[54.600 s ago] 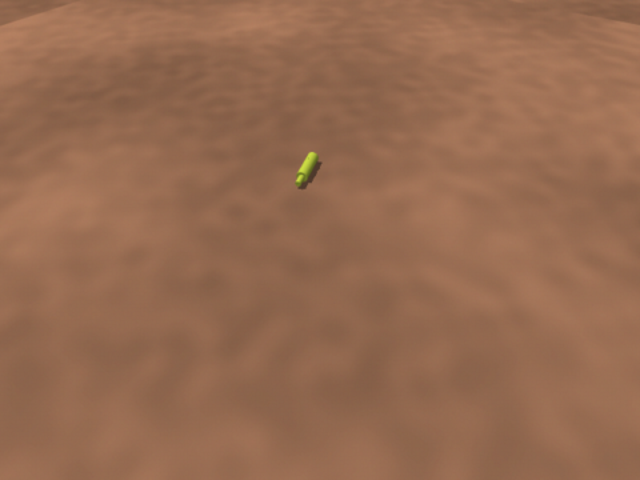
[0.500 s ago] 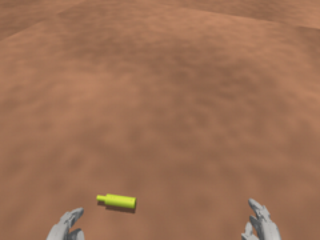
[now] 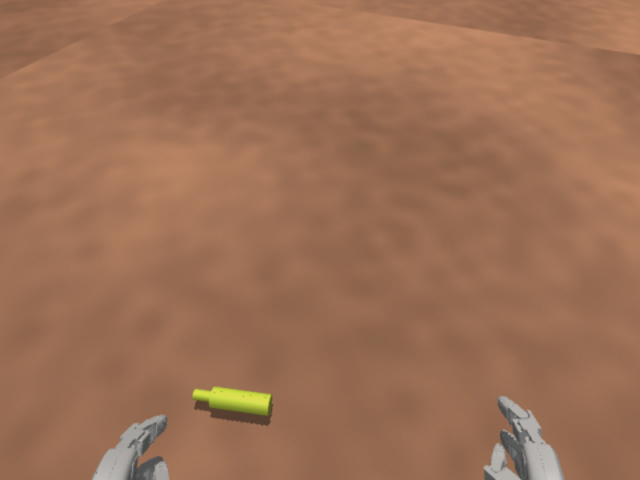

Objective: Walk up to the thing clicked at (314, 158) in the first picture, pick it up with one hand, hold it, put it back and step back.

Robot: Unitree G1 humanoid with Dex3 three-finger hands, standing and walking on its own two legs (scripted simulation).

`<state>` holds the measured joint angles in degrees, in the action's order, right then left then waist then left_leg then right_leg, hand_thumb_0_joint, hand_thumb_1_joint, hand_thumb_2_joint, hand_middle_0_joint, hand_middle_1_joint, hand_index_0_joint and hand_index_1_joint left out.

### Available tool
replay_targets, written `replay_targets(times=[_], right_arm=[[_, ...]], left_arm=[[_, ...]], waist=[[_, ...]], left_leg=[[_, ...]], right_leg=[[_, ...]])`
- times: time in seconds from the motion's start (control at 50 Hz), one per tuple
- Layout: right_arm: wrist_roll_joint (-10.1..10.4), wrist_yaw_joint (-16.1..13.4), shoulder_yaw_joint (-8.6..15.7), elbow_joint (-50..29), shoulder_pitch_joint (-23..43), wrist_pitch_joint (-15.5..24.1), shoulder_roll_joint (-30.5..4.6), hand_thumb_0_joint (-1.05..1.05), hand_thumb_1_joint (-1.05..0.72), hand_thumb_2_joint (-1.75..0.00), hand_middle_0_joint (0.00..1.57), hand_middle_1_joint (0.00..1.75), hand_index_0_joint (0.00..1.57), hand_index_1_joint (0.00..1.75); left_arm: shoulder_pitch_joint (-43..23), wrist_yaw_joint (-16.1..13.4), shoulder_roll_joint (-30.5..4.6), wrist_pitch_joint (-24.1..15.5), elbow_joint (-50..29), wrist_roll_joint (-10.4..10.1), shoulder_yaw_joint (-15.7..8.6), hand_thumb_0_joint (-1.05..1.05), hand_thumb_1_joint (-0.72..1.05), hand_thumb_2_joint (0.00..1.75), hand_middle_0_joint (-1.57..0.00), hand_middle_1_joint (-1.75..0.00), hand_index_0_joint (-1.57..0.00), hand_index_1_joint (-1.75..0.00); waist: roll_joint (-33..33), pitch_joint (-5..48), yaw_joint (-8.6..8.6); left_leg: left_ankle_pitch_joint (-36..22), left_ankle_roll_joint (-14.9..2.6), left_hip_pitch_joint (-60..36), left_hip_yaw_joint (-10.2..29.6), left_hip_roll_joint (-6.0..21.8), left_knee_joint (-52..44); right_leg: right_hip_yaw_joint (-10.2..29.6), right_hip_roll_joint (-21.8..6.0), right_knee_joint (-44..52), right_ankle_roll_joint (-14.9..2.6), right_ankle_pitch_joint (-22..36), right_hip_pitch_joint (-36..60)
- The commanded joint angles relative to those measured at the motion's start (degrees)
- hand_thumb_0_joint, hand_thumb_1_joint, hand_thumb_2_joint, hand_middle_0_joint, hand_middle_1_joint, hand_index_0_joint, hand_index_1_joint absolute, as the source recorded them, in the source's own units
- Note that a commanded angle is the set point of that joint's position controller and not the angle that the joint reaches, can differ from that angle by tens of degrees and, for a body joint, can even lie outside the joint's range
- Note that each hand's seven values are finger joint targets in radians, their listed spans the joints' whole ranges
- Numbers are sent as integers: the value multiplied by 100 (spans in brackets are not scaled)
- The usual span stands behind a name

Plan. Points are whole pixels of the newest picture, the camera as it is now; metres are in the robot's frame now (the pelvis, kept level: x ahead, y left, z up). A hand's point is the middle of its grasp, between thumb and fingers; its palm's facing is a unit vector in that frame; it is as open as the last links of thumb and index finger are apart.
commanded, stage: home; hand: left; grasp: from above
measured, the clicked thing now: (231, 399) +0.49 +0.25 -0.69
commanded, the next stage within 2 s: stand in 0.20 s
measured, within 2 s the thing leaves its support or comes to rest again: neither
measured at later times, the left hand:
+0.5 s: hand out of the picture +0.14 +0.22 -0.09, palm faces +0.01 -0.94 -0.33, open 7.4 cm
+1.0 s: hand out of the picture +0.04 +0.24 -0.10, palm faces +0.05 -0.94 -0.33, open 7.4 cm
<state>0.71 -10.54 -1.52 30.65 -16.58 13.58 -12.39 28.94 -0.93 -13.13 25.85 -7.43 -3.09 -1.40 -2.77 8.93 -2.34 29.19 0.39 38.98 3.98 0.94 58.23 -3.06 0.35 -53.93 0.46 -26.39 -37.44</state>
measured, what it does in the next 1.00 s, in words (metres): rises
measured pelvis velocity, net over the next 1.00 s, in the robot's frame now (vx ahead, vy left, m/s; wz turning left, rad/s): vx -0.01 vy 0.00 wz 0.01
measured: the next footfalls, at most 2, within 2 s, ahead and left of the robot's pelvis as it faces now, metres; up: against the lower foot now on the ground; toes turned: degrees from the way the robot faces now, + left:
none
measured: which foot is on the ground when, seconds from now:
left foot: down 0.00-1.00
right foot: down 0.00-1.00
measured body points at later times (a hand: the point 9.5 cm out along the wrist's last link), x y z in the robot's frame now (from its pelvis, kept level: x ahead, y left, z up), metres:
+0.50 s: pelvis +0.00 +0.00 +0.02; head +0.02 +0.01 +0.47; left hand +0.14 +0.27 -0.07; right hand +0.13 -0.26 -0.09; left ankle +0.00 +0.12 -0.68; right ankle +0.01 -0.13 -0.68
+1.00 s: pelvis -0.01 +0.00 +0.06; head -0.01 +0.00 +0.51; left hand +0.03 +0.29 -0.08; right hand +0.07 -0.27 -0.08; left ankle +0.00 +0.12 -0.68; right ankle +0.01 -0.13 -0.68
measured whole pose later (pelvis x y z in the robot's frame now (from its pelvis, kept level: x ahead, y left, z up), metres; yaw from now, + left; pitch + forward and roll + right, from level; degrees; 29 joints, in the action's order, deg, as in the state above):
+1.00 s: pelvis -0.01 +0.00 +0.06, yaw +1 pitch -5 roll +0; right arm -1.5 -1.6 2.1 62.3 -9.1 -0.1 -16.2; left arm 10.2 -1.9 -15.8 0.9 63.5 1.6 -1.8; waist -1.2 -3.8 1.1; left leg 12.9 -0.4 6.4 2.3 -1.2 23.8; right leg -1.7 -2.0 -23.3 1.3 -12.2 -6.6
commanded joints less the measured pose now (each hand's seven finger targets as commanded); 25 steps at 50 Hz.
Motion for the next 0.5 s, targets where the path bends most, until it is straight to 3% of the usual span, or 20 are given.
replay_targets(times=[0.0, 0.14, 0.26, 0.28, 0.3, 0.32, 0.36, 0.4, 0.48], right_arm=[[-14, -62, 284, -913, 373, 321, -691, 0, -90, -90, 20, 30, 20, 30], [-20, -54, 282, -914, 398, 310, -691, 0, -90, -90, 20, 30, 20, 30], [-20, -51, 304, -900, 365, 288, -708, 0, -90, -90, 20, 30, 20, 30], [-755, 291, 501, 519, 712, -303, -1381, 0, -90, -90, 20, 30, 20, 30], [-753, 443, 612, 632, 763, -536, -1466, 0, -90, -90, 20, 30, 20, 30], [-791, 556, 600, 443, 708, -670, -1473, 0, -90, -90, 20, 30, 20, 30], [-520, 749, 599, 693, 709, -743, -1287, 0, -90, -90, 20, 30, 20, 30], [-372, 865, 595, 842, 835, -807, -1232, 0, -90, -90, 20, 30, 20, 30], [-412, 927, 647, 1308, 857, -933, -1265, 0, -90, -90, 20, 30, 20, 30]], left_arm=[[-98, -63, -564, -310, -1066, 54, -363, 0, 90, 90, -20, -30, -20, -30], [-131, -56, -575, -313, -1053, 52, -375, 0, 90, 90, -20, -30, -20, -30], [-82, -65, -593, -315, -1156, 57, -357, 0, 90, 90, -20, -30, -20, -30], [-1837, -280, -1036, -1485, 855, 699, -357, 0, 90, 90, -20, -30, -20, -30], [-1264, -241, -1099, -1867, 1834, 703, -473, 0, 90, 90, -20, -30, -20, -30], [-1179, -206, -1089, -2031, 2101, 717, -417, 0, 90, 90, -20, -30, -20, -30], [-1386, -160, -1210, -2285, 2634, 719, -385, 0, 90, 90, -20, -30, -20, -30], [-1641, -129, -1167, -2309, 3168, 622, -398, 0, 90, 90, -20, -30, -20, -30], [-1859, -151, -1070, -2468, 4122, 579, -368, 0, 90, 90, -20, -30, -20, -30]], waist=[[16, 515, -5], [-11, 392, 17], [-134, 577, -4], [64, -855, 459], [314, -303, 474], [339, -314, 380], [301, 75, 374], [523, -109, 422], [160, -356, 433]], left_leg=[[-1355, -110, -430, -134, -113, -946], [-1266, -100, -354, -118, -106, -984], [-1641, -61, -521, -74, -74, -980], [-2732, -370, -686, 212, 205, -1621], [-2777, -447, -1082, 60, 160, -1541], [-2293, -460, -1071, 239, 149, -1601], [-2458, -415, -1570, 116, 90, -1666], [-2055, -361, -1685, 52, -2, -1842], [-1813, -406, -1985, 338, 181, -2431]], right_leg=[[-52, 102, 838, -60, 1102, 386], [-68, 107, 836, -56, 1013, 349], [-95, 122, 715, -91, 1275, 412], [384, -308, 867, -223, 1233, 1342], [637, -367, 1025, -424, 1302, 1514], [738, -317, 1182, -521, 1086, 1357], [841, -519, 1144, -455, 1921, 1890], [798, -539, 1477, -393, 1568, 1827], [635, -461, 1749, -229, 1216, 1874]])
